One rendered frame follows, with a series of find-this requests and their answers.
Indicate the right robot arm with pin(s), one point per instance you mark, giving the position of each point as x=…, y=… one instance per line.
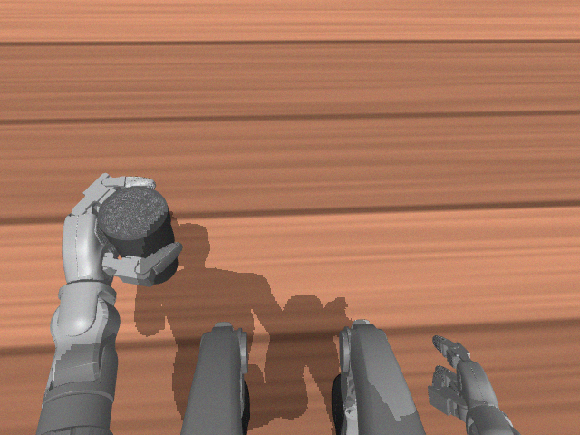
x=488, y=420

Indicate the left robot arm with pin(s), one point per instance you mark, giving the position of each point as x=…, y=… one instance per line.
x=81, y=385

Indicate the left robot hand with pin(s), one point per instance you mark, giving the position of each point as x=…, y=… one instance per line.
x=89, y=255

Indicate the cup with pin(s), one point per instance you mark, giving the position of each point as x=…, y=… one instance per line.
x=136, y=220

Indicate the right robot hand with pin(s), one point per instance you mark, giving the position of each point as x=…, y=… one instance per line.
x=467, y=389

